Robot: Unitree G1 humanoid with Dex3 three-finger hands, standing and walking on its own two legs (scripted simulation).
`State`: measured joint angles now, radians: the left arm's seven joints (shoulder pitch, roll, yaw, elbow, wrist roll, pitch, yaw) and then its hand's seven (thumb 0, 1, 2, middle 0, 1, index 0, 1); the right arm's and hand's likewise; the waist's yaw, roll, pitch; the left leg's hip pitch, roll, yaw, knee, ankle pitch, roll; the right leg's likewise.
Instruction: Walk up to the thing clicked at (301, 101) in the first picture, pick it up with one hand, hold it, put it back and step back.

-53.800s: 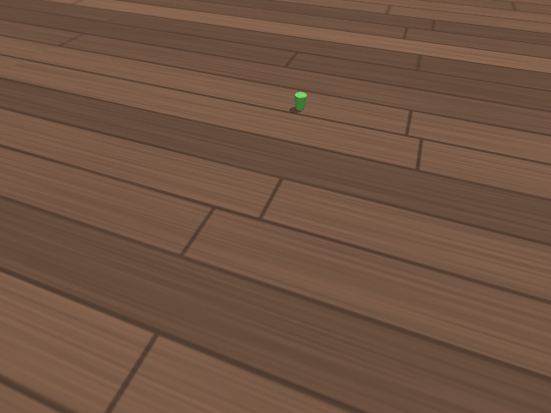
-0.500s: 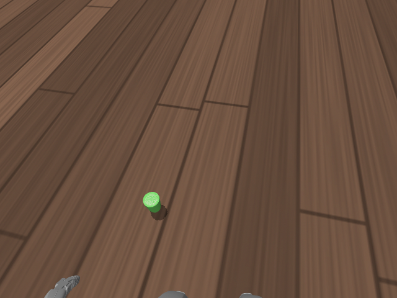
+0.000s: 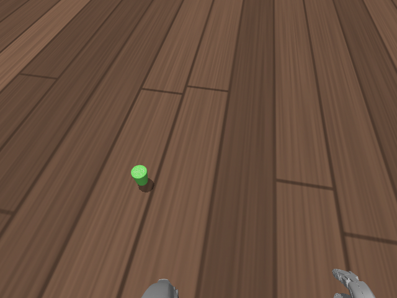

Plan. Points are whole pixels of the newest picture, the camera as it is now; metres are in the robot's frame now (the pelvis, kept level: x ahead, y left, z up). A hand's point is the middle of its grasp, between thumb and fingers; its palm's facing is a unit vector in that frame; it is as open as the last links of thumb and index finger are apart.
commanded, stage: step back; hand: left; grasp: from above
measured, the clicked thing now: (140, 176) +0.77 +0.34 -0.70
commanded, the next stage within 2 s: stand in 1.56 s
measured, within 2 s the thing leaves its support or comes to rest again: neither
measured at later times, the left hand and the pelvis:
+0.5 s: hand out of the picture -0.07 +0.27 -0.13, palm faces +0.05 -0.92 -0.40, open 7.4 cm; pelvis -0.17 -0.01 +0.01, yaw +3 degrees
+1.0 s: hand out of the picture -0.18 +0.26 -0.13, palm faces +0.06 -0.92 -0.38, open 7.4 cm; pelvis -0.22 -0.02 +0.01, yaw +3 degrees
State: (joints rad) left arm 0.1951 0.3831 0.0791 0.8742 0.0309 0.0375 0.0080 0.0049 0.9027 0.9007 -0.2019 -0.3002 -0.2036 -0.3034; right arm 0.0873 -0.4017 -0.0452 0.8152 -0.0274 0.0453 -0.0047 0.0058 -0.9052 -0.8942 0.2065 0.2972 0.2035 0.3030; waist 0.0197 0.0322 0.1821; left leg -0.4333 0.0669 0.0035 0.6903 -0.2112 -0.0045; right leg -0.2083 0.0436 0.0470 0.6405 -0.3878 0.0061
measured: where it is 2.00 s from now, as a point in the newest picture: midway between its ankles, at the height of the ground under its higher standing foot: outside the picture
